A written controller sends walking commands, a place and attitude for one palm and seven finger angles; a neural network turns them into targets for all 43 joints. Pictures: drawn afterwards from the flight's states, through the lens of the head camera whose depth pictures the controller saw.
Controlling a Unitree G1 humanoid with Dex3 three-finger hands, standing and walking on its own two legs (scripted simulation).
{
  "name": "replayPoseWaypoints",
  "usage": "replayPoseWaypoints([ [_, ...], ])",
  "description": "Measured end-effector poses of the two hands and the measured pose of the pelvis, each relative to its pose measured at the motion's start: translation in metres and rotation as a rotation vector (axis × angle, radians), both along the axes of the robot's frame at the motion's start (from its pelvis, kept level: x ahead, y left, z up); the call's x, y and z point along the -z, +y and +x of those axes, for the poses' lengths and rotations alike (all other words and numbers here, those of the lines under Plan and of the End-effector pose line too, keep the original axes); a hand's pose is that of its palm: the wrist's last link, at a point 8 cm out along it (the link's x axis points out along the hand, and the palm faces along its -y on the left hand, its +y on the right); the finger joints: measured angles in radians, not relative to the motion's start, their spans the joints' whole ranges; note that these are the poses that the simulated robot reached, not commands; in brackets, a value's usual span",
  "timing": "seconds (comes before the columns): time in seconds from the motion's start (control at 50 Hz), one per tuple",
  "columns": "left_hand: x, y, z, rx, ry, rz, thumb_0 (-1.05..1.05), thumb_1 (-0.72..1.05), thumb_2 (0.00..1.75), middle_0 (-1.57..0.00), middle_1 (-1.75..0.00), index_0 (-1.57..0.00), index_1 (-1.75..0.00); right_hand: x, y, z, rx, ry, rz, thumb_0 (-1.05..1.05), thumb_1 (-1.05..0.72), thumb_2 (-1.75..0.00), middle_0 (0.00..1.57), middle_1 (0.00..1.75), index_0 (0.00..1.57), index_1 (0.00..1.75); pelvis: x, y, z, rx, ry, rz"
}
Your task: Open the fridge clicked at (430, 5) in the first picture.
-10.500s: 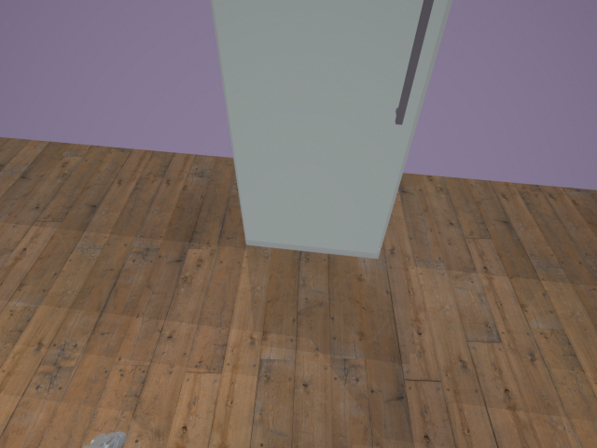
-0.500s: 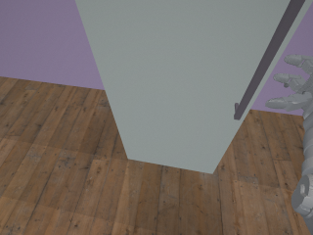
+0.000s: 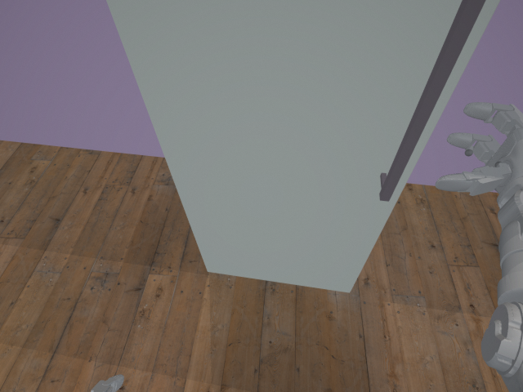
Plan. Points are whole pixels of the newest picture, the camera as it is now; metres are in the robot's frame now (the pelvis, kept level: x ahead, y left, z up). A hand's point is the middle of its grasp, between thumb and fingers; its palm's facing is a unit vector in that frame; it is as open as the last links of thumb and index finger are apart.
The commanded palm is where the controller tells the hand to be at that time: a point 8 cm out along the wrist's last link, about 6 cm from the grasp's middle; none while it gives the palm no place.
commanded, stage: move the hooked fingers beside the handle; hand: right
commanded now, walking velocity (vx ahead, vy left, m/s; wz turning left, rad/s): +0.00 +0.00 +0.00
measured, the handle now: (426, 89) +0.53 -0.17 +0.20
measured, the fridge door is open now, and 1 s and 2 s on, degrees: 0 0 0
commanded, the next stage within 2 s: feel for the door with the fingertips in 0.36 s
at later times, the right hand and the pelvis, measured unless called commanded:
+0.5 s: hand (455, 143) +0.48 -0.23 +0.14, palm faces +0.07 +1.00 +0.01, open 14.0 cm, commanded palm +0.45 -0.27 +0.14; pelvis +0.00 +0.00 +0.00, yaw +0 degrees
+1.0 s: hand (431, 140) +0.48 -0.19 +0.14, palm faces +0.08 +1.00 +0.00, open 14.0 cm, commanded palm +0.46 -0.24 +0.14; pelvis +0.00 +0.01 +0.00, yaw +0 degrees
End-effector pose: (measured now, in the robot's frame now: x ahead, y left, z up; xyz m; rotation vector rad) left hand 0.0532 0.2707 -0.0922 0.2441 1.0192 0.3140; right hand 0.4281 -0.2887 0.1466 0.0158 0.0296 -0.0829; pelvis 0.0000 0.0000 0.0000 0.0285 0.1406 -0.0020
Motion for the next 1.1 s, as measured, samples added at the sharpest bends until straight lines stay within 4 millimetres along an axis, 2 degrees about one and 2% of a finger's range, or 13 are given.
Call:
replayPoseWaypoints([
  [0.1,-0.001,-0.001,0.005,0.012,-0.016,-0.001,0.01,0.9,0.9,-0.2,-0.3,-0.21,-0.3,-0.002,0.004,0.0,-0.004,-0.015,0.0,-0.02,0.5,-0.3,0.3,1.2,0.3,1.2,0.001,0.001,-0.002,0.002,-0.001,0.0],
  [0.18,0.0,0.0,0.001,0.013,-0.008,0.002,0.01,0.9,0.9,-0.21,-0.3,-0.21,-0.3,0.002,0.001,0.002,0.004,0.009,0.008,-0.02,0.5,-0.3,0.3,1.2,0.31,1.2,0.001,0.002,-0.004,0.003,0.004,-0.001],
  [0.28,0.002,0.003,-0.014,-0.001,0.028,0.01,0.01,0.9,0.9,-0.21,-0.3,-0.21,-0.3,0.003,-0.003,0.007,0.008,0.009,-0.012,-0.02,0.5,-0.3,0.3,1.2,0.3,1.2,0.003,0.003,-0.006,0.003,0.016,0.001],
  [0.46,0.006,0.008,-0.047,-0.04,0.127,0.019,0.01,0.9,0.9,-0.2,-0.3,-0.21,-0.3,0.005,0.007,0.024,-0.013,0.022,0.007,-0.02,0.5,-0.3,0.3,1.2,0.3,1.2,0.004,0.003,-0.005,-0.001,0.043,0.001],
  [0.6,0.005,0.007,-0.058,-0.08,0.143,0.006,0.01,0.9,0.9,-0.2,-0.3,-0.21,-0.3,0.005,0.017,0.028,-0.02,-0.012,-0.002,-0.02,0.5,-0.3,0.3,1.2,0.3,1.2,0.003,0.003,0.001,-0.02,0.046,0.0],
  [0.7,0.006,0.004,-0.05,-0.084,0.12,-0.009,0.01,0.9,0.9,-0.2,-0.3,-0.21,-0.3,0.009,0.025,0.024,-0.018,0.006,0.009,-0.02,0.5,-0.3,0.3,1.2,0.3,1.2,0.002,0.003,0.005,-0.022,0.034,0.0],
  [0.82,0.007,0.001,-0.026,-0.051,0.064,-0.023,0.01,0.9,0.9,-0.2,-0.3,-0.21,-0.3,0.007,0.035,0.018,-0.009,0.0,-0.007,-0.02,0.5,-0.3,0.3,1.2,0.3,1.2,0.001,0.004,0.005,-0.012,0.017,0.001],
  [0.96,0.007,-0.001,-0.002,-0.003,0.006,-0.029,0.01,0.9,0.9,-0.2,-0.3,-0.21,-0.3,0.004,0.045,0.021,-0.001,0.012,-0.008,-0.02,0.5,-0.3,0.3,1.2,0.3,1.2,0.002,0.006,0.001,-0.003,0.015,-0.003],
  [1.02,0.008,0.0,0.0,0.006,-0.005,-0.031,0.01,0.9,0.9,-0.2,-0.3,-0.21,-0.3,0.0,0.047,0.024,0.001,0.003,-0.007,-0.02,0.5,-0.3,0.3,1.2,0.3,1.2,0.002,0.007,0.0,-0.003,0.017,-0.005],
  [1.1,0.008,0.002,-0.006,0.002,0.007,-0.03,0.0,0.9,0.9,-0.2,-0.3,-0.21,-0.3,-0.001,0.044,0.026,0.007,0.011,-0.001,-0.02,0.5,-0.3,0.3,1.2,0.31,1.2,0.003,0.009,-0.002,-0.006,0.022,-0.006],
])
